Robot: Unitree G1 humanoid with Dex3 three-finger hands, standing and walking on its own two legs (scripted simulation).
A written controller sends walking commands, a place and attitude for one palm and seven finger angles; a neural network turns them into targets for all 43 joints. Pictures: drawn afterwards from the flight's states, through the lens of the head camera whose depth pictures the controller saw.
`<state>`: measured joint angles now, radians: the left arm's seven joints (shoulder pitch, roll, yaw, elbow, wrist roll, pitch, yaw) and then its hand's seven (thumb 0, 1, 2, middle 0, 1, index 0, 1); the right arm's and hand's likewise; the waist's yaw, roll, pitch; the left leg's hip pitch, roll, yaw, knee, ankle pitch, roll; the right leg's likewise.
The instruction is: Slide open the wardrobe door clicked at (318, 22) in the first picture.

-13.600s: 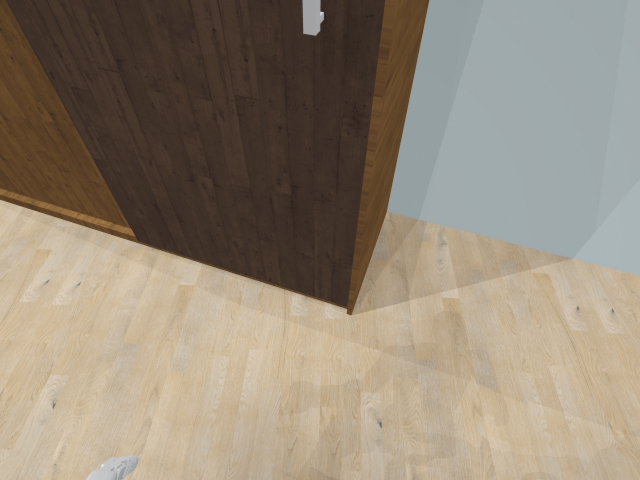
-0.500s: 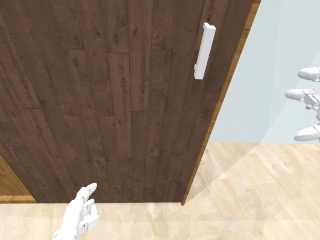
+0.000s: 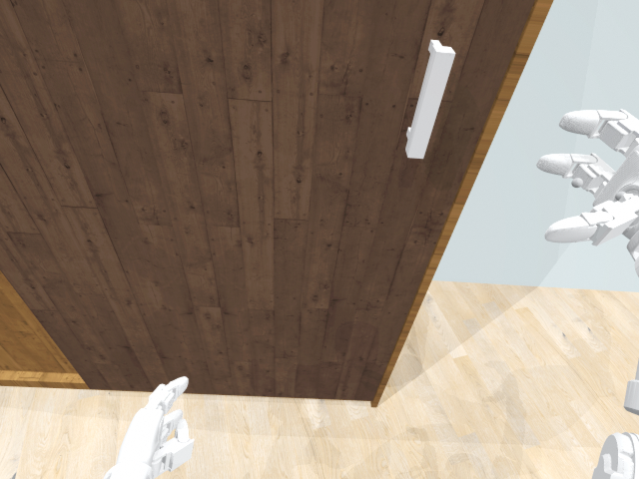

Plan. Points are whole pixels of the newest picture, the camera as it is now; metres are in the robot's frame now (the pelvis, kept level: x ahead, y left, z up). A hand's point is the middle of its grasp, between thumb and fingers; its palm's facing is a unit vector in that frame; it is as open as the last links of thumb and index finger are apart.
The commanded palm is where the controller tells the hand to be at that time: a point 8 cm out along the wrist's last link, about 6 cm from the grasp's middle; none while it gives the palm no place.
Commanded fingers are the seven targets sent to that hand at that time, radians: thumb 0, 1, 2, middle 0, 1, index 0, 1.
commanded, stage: move the hooked fingers beside the handle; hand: right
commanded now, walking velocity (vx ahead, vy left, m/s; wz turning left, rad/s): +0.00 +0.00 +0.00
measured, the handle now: (424, 100) +0.52 -0.12 +0.27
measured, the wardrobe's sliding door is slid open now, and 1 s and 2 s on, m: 0.00 0.00 0.00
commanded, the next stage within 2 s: feel for the door with the fingertips in 1.76 s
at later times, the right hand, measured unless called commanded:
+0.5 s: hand (536, 155) +0.39 -0.21 +0.27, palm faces +0.04 +1.00 -0.04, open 14.0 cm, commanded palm +0.37 -0.25 +0.27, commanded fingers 0.00 0.50 -0.30 0.30 1.20 0.30 1.20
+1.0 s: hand (485, 125) +0.45 -0.18 +0.27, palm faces +0.03 +1.00 -0.02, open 14.0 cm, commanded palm +0.42 -0.23 +0.27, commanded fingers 0.00 0.50 -0.30 0.30 1.20 0.30 1.20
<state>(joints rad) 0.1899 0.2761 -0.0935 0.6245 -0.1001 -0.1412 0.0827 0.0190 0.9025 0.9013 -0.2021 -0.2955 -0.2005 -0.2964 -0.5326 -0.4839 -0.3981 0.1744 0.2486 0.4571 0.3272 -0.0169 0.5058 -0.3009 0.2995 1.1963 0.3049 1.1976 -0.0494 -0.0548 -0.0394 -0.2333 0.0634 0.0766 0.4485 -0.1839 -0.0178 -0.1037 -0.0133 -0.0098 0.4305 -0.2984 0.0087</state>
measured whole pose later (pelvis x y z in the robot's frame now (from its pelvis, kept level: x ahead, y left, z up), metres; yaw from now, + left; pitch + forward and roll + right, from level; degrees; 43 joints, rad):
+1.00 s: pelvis +0.00 +0.00 +0.00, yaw +1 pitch +1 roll +0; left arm 0.27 0.27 -0.06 0.68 -0.08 -0.10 0.09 0.02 0.90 0.90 -0.20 -0.30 -0.20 -0.30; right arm -0.93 -0.42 -0.29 0.67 0.15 0.34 0.16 -0.02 0.51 -0.30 0.30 1.20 0.30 1.20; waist 0.02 -0.04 -0.04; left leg -0.27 0.06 0.05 0.38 -0.14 -0.02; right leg -0.13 -0.01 -0.04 0.38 -0.27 0.00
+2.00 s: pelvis +0.00 -0.01 +0.00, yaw +2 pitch +1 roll +0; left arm 0.28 0.26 -0.06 0.68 -0.08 -0.08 0.08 0.02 0.90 0.90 -0.20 -0.30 -0.20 -0.30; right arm -0.86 -0.39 -0.28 0.57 0.16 0.33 0.15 -0.02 0.51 -0.30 0.30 1.20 0.30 1.20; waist 0.00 -0.03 -0.04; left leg -0.25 0.06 0.05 0.37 -0.13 -0.03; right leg -0.12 -0.01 -0.04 0.37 -0.27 0.00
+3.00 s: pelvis -0.01 +0.00 +0.00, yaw +2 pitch +2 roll +0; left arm 0.34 0.28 -0.04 0.71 -0.07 -0.11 0.09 0.02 0.90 0.90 -0.20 -0.30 -0.20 -0.30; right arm -1.06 -0.39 -0.29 0.87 0.11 0.21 0.10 -0.02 0.50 -0.30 0.36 1.23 0.33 1.21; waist 0.05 -0.03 -0.03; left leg -0.29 0.05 0.04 0.37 -0.11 -0.02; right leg -0.16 -0.02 -0.05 0.37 -0.25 0.01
